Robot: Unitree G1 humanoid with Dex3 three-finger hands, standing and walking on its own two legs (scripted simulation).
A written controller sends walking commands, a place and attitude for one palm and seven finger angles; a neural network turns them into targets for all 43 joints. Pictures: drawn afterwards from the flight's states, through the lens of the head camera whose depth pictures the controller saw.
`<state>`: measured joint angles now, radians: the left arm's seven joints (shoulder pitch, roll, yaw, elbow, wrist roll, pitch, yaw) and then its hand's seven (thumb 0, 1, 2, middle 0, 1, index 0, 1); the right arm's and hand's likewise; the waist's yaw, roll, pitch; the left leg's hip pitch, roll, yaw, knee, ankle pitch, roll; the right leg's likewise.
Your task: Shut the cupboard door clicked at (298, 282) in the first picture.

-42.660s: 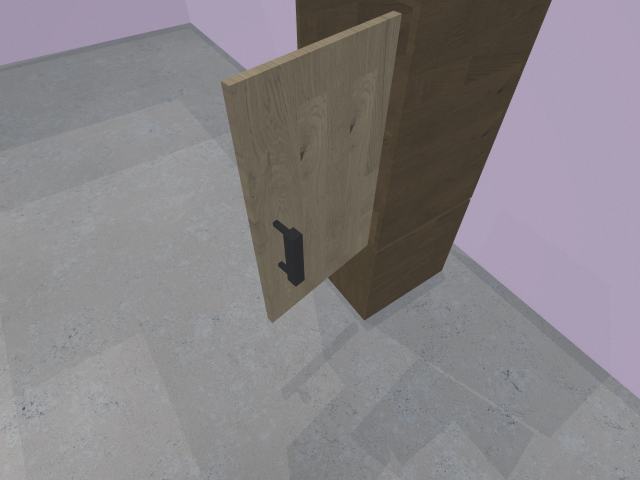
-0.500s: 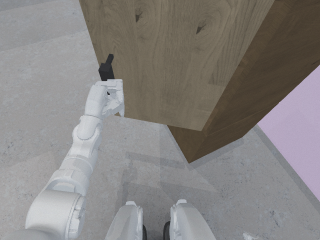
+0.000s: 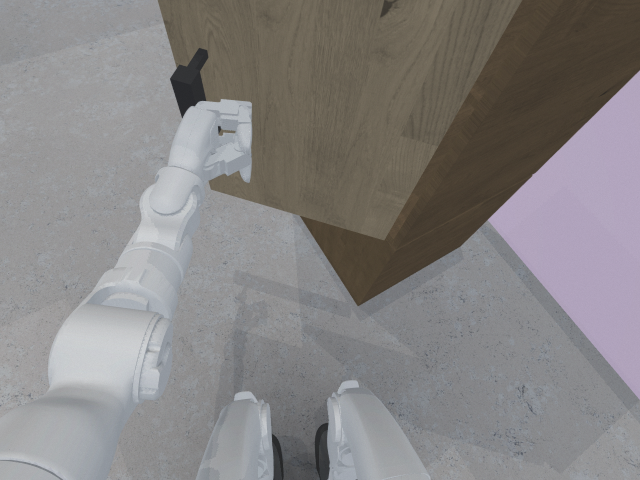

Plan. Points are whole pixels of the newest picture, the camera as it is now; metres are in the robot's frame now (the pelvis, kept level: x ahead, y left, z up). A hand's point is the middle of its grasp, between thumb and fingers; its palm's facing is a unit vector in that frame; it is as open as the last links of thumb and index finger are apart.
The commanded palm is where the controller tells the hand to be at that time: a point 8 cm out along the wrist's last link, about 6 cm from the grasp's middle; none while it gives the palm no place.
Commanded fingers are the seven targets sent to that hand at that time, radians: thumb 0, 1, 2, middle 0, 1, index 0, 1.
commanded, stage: push the door shut along its arc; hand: left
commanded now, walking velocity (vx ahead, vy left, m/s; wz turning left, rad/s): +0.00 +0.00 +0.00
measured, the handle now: (203, 107) +0.58 +0.11 +0.05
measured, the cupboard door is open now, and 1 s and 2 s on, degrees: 43 25 24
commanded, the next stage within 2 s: pull the fist back off the door in 0.78 s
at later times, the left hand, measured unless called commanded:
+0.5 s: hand (282, 119) +0.55 +0.00 +0.05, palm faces -0.42 -0.91 -0.07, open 2.7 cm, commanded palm +0.57 +0.03 +0.05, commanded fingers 0.00 0.90 0.90 -1.30 -1.50 -1.30 -1.50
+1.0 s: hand (296, 94) +0.59 -0.02 +0.06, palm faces -0.21 -0.97 +0.08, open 2.9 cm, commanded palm +0.58 -0.01 +0.05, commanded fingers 0.00 0.90 0.90 -1.30 -1.50 -1.30 -1.50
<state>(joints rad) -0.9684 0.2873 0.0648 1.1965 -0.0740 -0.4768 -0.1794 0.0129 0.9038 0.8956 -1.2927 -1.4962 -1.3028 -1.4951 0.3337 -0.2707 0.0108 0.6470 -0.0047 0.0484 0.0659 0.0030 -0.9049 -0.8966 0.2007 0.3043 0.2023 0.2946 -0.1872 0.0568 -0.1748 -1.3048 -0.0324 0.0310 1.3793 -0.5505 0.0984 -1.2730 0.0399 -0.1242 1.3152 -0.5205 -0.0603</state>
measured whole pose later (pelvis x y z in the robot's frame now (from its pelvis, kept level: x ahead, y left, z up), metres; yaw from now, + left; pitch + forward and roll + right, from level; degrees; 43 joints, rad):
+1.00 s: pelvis -0.01 -0.02 -0.04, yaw -2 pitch +35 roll -5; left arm -1.40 0.36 0.23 1.35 -0.01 -0.25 -0.02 0.00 0.81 0.91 -1.30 -1.50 -1.31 -1.49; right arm 0.41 -0.26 0.04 0.64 -0.08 -0.06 0.07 0.00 -0.91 -0.90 0.20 0.30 0.20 0.29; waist -0.30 0.06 -0.16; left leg -1.54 0.01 0.02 1.51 -0.58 0.08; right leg -1.51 0.07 -0.15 1.43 -0.53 -0.09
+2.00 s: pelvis +0.02 -0.03 +0.02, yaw +0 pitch +26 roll +0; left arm -0.80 0.05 0.07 1.02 0.05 -0.57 0.28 0.01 0.90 0.90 -1.30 -1.50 -1.30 -1.49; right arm 0.26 -0.22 -0.02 0.61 -0.06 0.09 0.12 0.00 -0.91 -0.90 0.20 0.30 0.20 0.29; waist -0.14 0.04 -0.18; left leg -1.19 -0.02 0.06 1.28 -0.56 0.06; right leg -1.20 0.06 -0.08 1.27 -0.54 -0.09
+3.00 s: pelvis +0.06 +0.01 +0.14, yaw +2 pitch -2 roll -1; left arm 0.41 0.35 0.22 -0.35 -0.08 0.00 0.10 0.01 0.90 0.89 -0.55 -0.67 -0.55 -0.67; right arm 0.19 -0.22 0.06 0.56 0.03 0.01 -0.04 0.01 -0.90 -0.90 0.20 0.30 0.20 0.29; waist 0.06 0.08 -0.01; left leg -0.12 -0.08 0.02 0.43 -0.27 0.09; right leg -0.10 0.04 -0.04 0.39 -0.24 -0.03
